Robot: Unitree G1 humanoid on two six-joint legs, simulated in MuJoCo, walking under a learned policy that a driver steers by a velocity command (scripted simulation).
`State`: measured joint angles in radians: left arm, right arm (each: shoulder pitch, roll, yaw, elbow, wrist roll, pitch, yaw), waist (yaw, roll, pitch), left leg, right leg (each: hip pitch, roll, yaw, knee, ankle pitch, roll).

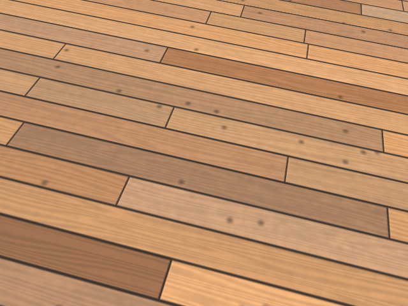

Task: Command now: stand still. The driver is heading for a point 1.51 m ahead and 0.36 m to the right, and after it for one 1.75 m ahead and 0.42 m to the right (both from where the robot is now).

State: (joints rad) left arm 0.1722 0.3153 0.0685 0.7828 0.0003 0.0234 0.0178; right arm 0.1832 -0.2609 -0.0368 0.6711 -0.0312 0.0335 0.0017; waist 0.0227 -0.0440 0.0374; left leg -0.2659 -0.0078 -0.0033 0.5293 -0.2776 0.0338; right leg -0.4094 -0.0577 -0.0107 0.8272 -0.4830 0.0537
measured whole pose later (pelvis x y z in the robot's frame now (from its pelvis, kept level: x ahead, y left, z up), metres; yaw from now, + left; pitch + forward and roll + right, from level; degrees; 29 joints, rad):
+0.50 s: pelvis -0.02 -0.03 +0.00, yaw -15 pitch +1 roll +1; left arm 0.19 0.30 0.07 0.74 0.00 0.02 -0.01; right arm 0.10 -0.33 -0.10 0.77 0.00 0.04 -0.04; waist 0.01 0.04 0.07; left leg -0.43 0.03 0.03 1.00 -0.52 -0.04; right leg -0.25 0.02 -0.01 0.54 -0.31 -0.06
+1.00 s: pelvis +0.01 -0.02 +0.00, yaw -23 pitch +0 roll +0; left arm 0.13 0.26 0.02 0.77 0.03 0.01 0.02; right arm 0.18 -0.28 -0.05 0.81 0.00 -0.01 0.00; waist 0.00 -0.02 0.04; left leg -0.23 -0.01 -0.06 0.48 -0.24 -0.01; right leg -0.20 0.07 0.13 0.50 -0.29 -0.02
